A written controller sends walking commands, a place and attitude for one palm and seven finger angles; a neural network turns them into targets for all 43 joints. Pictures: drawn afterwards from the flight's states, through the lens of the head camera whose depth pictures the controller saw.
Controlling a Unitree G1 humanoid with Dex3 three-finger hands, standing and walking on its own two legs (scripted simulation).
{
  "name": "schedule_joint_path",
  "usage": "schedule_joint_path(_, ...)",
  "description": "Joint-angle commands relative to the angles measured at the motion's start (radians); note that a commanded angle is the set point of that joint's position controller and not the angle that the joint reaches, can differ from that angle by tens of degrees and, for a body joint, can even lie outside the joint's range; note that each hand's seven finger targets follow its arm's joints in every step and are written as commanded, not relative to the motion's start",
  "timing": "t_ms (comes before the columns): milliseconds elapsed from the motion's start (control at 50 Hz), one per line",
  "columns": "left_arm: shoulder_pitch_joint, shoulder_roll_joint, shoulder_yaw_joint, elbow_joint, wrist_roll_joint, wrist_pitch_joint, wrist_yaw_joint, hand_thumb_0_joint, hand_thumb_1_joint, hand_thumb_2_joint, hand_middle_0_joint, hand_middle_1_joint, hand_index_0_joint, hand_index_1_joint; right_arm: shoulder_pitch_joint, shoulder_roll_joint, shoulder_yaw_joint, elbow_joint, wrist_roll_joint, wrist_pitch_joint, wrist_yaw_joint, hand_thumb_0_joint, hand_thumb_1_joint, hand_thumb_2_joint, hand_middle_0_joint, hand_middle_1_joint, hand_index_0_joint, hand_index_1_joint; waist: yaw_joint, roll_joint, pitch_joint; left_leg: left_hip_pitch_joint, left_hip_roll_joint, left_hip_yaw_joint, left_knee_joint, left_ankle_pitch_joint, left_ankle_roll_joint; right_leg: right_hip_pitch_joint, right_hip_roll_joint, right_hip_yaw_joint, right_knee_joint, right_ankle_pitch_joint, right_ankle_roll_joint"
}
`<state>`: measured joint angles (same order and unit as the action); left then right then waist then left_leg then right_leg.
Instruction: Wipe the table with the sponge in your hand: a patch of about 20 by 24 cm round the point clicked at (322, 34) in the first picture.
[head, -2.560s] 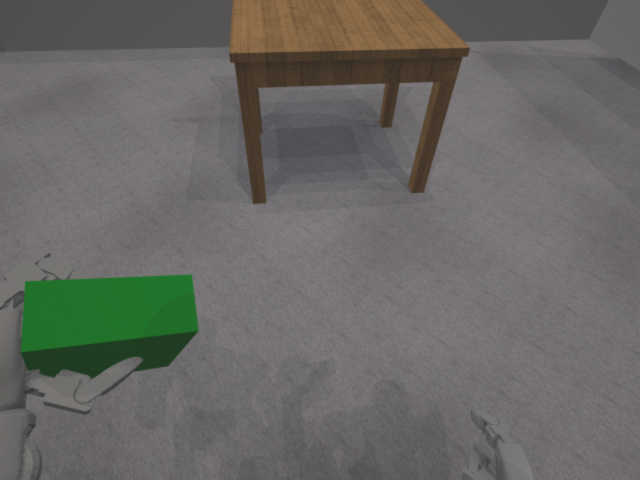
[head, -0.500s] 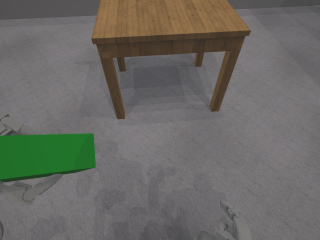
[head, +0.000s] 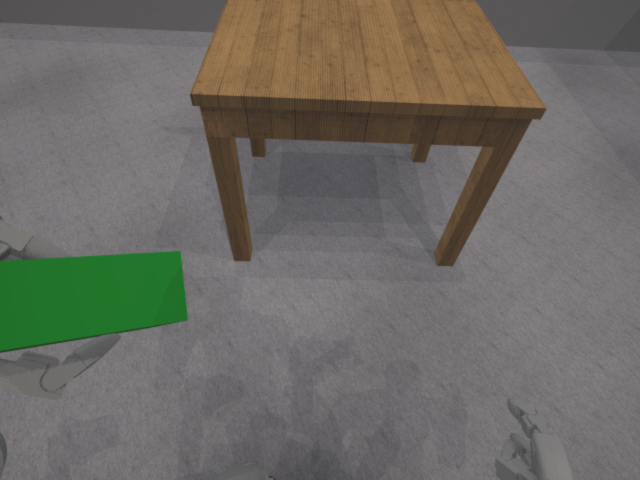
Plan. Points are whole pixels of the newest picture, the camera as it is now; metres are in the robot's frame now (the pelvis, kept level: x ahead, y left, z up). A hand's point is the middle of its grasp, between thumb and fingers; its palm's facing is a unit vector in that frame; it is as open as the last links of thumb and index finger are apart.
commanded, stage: walk to a spot facing it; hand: left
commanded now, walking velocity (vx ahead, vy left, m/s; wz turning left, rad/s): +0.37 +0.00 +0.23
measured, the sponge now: (110, 301) +0.23 +0.20 +0.18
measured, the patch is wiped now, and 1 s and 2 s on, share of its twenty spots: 0.00 0.00 0.00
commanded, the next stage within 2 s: turn to face it in 0.72 s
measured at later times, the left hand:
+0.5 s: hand (129, 225) +0.30 +0.21 +0.19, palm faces +0.54 -0.73 -0.42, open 9.7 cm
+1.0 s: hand (100, 184) +0.33 +0.24 +0.21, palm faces +0.69 -0.55 -0.47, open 9.7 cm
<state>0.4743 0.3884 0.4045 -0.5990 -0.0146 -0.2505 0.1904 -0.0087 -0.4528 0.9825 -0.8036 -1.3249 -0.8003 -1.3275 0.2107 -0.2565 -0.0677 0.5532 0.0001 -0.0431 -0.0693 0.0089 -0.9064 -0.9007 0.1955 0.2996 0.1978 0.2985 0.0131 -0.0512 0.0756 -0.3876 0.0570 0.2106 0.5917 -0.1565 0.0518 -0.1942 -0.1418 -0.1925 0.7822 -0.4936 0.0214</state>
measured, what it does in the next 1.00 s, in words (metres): walks ahead, turning left: right foot, then left foot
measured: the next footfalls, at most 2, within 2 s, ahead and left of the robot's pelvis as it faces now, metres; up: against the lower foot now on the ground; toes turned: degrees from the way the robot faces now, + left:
right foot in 0.34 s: +0.17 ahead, -0.16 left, +0.00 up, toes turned -4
left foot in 0.68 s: +0.27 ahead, +0.11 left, +0.00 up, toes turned +25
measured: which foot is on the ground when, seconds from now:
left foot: down 0.00-0.34, up 0.36-0.66, down 0.68-1.00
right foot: up 0.00-0.32, down 0.34-0.68, up 0.70-1.00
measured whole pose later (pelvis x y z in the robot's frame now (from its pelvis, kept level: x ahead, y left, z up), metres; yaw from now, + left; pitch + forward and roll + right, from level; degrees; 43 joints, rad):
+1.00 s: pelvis +0.24 -0.05 +0.01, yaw +20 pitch -1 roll +0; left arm 0.52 0.38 0.40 -0.58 -0.03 -0.23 0.15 -0.01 -0.45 0.99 -0.80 -1.33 -0.80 -1.33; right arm 0.20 -0.12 0.04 0.60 0.01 -0.10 -0.04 0.01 -0.90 -0.90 0.20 0.30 0.20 0.30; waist 0.07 0.04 0.04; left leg -0.34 0.08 0.05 0.58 -0.23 -0.02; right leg -0.39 -0.06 -0.11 0.72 -0.37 0.07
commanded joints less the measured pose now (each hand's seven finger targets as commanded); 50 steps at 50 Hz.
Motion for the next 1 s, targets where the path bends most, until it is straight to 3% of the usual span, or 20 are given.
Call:
schedule_joint_path(0,-0.168,0.204,0.104,-0.152,-0.005,-0.05,-0.006,0.0,0.1,1.3,-1.2,-1.6,-1.2,-1.6,-0.08,-0.069,-0.002,-0.117,0.005,-0.056,0.015,0.0,-0.9,-0.9,0.2,0.3,0.2,0.3,-0.032,0.304,-0.216,0.393,0.408,-0.726,-0.285,0.014,0.232,-0.468,0.033,0.203,0.544,-0.095,-0.003)
schedule_joint_path(20,-0.155,0.217,0.121,-0.192,-0.009,-0.052,-0.012,0.0,0.1,1.3,-1.2,-1.6,-1.2,-1.6,-0.088,-0.06,-0.008,-0.108,0.013,-0.062,0.014,0.0,-0.9,-0.9,0.2,0.3,0.2,0.3,-0.021,0.255,-0.196,0.37,0.384,-0.67,-0.272,-0.019,0.233,-0.502,0.017,0.216,0.53,-0.067,0.001)
schedule_joint_path(100,-0.028,0.138,0.095,-0.267,-0.022,-0.051,-0.02,0.0,0.1,1.3,-1.2,-1.6,-1.2,-1.6,-0.084,-0.043,0.007,-0.098,0.012,-0.091,0.024,0.0,-0.9,-0.9,0.2,0.3,0.2,0.3,-0.004,0.288,-0.183,0.162,0.266,-0.367,-0.324,-0.151,0.144,-0.356,0.004,0.129,0.316,0.091,0.017)
schedule_joint_path(280,-0.106,0.084,0.031,-0.036,-0.011,-0.003,-0.024,0.0,0.1,1.3,-1.2,-1.6,-1.2,-1.6,-0.069,-0.037,0.027,-0.069,0.011,-0.09,-0.012,0.0,-0.9,-0.9,0.2,0.3,0.2,0.3,-0.005,0.191,-0.156,0.041,0.164,-0.221,-0.147,-0.341,0.052,0.031,0.1,-0.013,-0.277,0.142,0.033)
schedule_joint_path(300,-0.135,0.105,0.033,-0.027,-0.002,0.005,-0.022,0.0,0.1,1.3,-1.2,-1.6,-1.2,-1.6,-0.062,-0.026,0.03,-0.066,0.011,-0.083,-0.014,0.0,-0.9,-0.9,0.2,0.3,0.2,0.3,-0.003,0.06,-0.158,-0.034,0.112,-0.179,0.032,-0.354,0.026,0.094,0.021,0.106,-0.381,0.087,-0.004)
schedule_joint_path(320,-0.144,0.143,0.046,-0.024,0.007,0.016,-0.018,0.0,0.1,1.3,-1.2,-1.6,-1.2,-1.6,-0.057,0.002,0.036,-0.072,0.012,-0.073,-0.011,0.0,-0.9,-0.9,0.2,0.3,0.2,0.3,0.002,-0.208,-0.163,-0.227,-0.007,-0.084,0.338,-0.386,-0.016,0.193,-0.199,0.449,-0.503,0.03,-0.105)
schedule_joint_path(340,-0.197,0.185,0.063,-0.067,-0.008,0.022,-0.01,0.0,0.1,1.3,-1.2,-1.6,-1.2,-1.6,-0.132,-0.022,0.041,-0.094,0.009,-0.086,-0.009,0.0,-0.9,-0.9,0.2,0.3,0.2,0.3,0.028,-0.276,-0.133,-0.373,-0.035,-0.153,0.566,-0.424,-0.043,0.225,-0.361,0.662,-0.563,0.103,-0.198)
schedule_joint_path(380,-0.184,0.178,0.065,-0.077,-0.012,0.005,-0.017,0.0,0.1,1.3,-1.2,-1.6,-1.2,-1.6,-0.118,-0.043,0.033,-0.063,0.006,-0.086,-0.002,0.0,-0.9,-0.9,0.2,0.3,0.2,0.3,0.01,-0.17,-0.083,-0.378,0.03,-0.231,0.696,-0.301,-0.067,0.163,-0.334,0.547,-0.544,0.189,-0.202)
schedule_joint_path(420,-0.151,0.178,0.081,-0.128,-0.004,-0.014,-0.019,0.0,0.1,1.3,-1.2,-1.6,-1.2,-1.6,-0.135,-0.035,0.038,-0.056,0.006,-0.059,0.001,0.0,-0.9,-0.9,0.2,0.3,0.2,0.3,0.005,-0.086,-0.087,-0.345,0.052,-0.207,0.631,-0.27,-0.081,0.162,-0.283,0.306,-0.493,0.426,-0.166)
schedule_joint_path(460,-0.1,0.169,0.091,-0.136,-0.001,-0.024,-0.012,0.0,0.1,1.3,-1.2,-1.6,-1.2,-1.6,-0.124,-0.033,0.032,-0.071,0.0,-0.048,0.002,0.0,-0.9,-0.9,0.2,0.3,0.2,0.3,-0.001,-0.075,-0.094,-0.274,0.061,-0.156,0.479,-0.231,-0.08,0.156,-0.256,0.156,-0.459,0.601,-0.143)
schedule_joint_path(560,0.018,0.163,0.13,-0.205,-0.013,-0.022,0.016,0.0,0.1,1.3,-1.2,-1.6,-1.2,-1.6,-0.095,-0.011,0.012,-0.144,-0.002,-0.04,0.009,0.0,-0.9,-0.9,0.2,0.3,0.2,0.3,0.033,-0.121,-0.156,-0.104,0.008,0.007,0.103,-0.191,-0.067,0.197,-0.232,0.046,-0.339,0.818,-0.131)
schedule_joint_path(620,0.017,0.143,0.108,-0.196,-0.023,-0.014,0.027,0.0,0.1,1.3,-1.2,-1.6,-1.2,-1.6,-0.03,-0.024,-0.009,-0.145,0.002,-0.037,-0.001,0.0,-0.9,-0.9,0.2,0.3,0.2,0.3,-0.038,-0.048,-0.259,0.199,-0.082,0.072,-0.102,-0.026,-0.057,0.098,-0.175,-0.054,-0.012,0.836,-0.054)
schedule_joint_path(640,-0.018,0.152,0.108,-0.223,-0.023,-0.03,0.029,0.0,0.1,1.3,-1.2,-1.6,-1.2,-1.6,-0.027,-0.037,-0.015,-0.152,0.007,-0.039,-0.004,0.0,-0.9,-0.9,0.2,0.3,0.2,0.3,-0.056,0.091,-0.314,0.407,-0.021,-0.047,-0.127,0.048,-0.009,-0.068,-0.126,-0.06,0.225,0.674,-0.009)
schedule_joint_path(660,-0.029,0.151,0.111,-0.247,-0.032,-0.048,0.025,0.0,0.1,1.3,-1.2,-1.6,-1.2,-1.6,-0.055,-0.064,-0.022,-0.155,0.005,-0.046,0.001,0.0,-0.9,-0.9,0.2,0.3,0.2,0.3,-0.042,0.359,-0.318,0.531,0.262,-0.484,-0.143,0.402,0.148,-0.329,0.034,-0.01,0.49,0.019,0.048)
schedule_joint_path(680,-0.116,0.186,0.12,-0.263,-0.021,-0.06,0.017,0.0,0.1,1.3,-1.2,-1.6,-1.2,-1.6,-0.051,-0.079,-0.017,-0.157,0.013,-0.062,0.025,0.0,-0.9,-0.9,0.2,0.3,0.2,0.3,-0.04,0.355,-0.285,0.489,0.385,-0.758,-0.192,0.554,0.245,-0.446,0.071,0.115,0.603,-0.195,0.032)
schedule_joint_path(720,-0.069,0.249,0.184,-0.213,-0.012,-0.048,-0.011,0.0,0.1,1.3,-1.2,-1.6,-1.2,-1.6,-0.07,-0.09,-0.039,-0.125,0.028,-0.067,0.026,0.0,-0.9,-0.9,0.2,0.3,0.2,0.3,-0.021,0.257,-0.27,0.406,0.368,-0.706,-0.189,0.311,0.253,-0.513,0.018,0.217,0.613,-0.093,0.038)
schedule_joint_path(820,0.056,0.163,0.147,-0.309,-0.04,-0.037,-0.026,0.0,0.1,1.3,-1.2,-1.6,-1.2,-1.6,-0.078,-0.057,-0.008,-0.114,0.027,-0.09,0.036,0.0,-0.9,-0.9,0.2,0.3,0.2,0.3,-0.004,0.324,-0.237,0.127,0.207,-0.359,-0.257,0.054,0.13,-0.28,0.038,0.108,0.246,0.091,0.048)
schedule_joint_path(900,-0.006,0.11,0.084,-0.164,-0.037,-0.03,-0.028,0.0,0.1,1.3,-1.2,-1.6,-1.2,-1.6,-0.056,-0.05,0.016,-0.083,0.019,-0.107,0.015,0.0,-0.9,-0.9,0.2,0.3,0.2,0.3,-0.011,0.252,-0.215,0.072,0.225,-0.269,-0.259,-0.038,0.099,-0.13,0.092,0.06,0.007,0.112,0.043)
schedule_joint_path(960,-0.155,0.093,0.028,-0.062,-0.015,-0.004,-0.022,0.0,0.1,1.3,-1.2,-1.6,-1.2,-1.6,-0.078,-0.05,0.038,-0.073,0.015,-0.11,-0.006,0.0,-0.9,-0.9,0.2,0.3,0.2,0.3,-0.005,0.205,-0.184,0.055,0.186,-0.184,-0.151,-0.205,0.026,-0.013,0.13,0.03,-0.224,0.177,0.044)
schedule_joint_path(980,-0.209,0.098,0.013,-0.019,-0.006,0.006,-0.021,0.0,0.1,1.3,-1.2,-1.6,-1.2,-1.6,-0.081,-0.042,0.043,-0.07,0.015,-0.106,-0.01,0.0,-0.9,-0.9,0.2,0.3,0.2,0.3,-0.009,0.125,-0.163,0.034,0.151,-0.147,-0.075,-0.286,-0.002,0.002,0.107,0.082,-0.312,0.206,0.028)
